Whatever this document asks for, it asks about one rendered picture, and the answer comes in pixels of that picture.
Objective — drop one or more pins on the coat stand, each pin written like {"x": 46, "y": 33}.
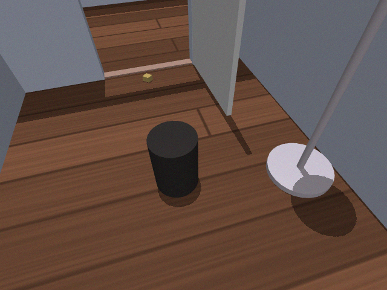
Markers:
{"x": 301, "y": 170}

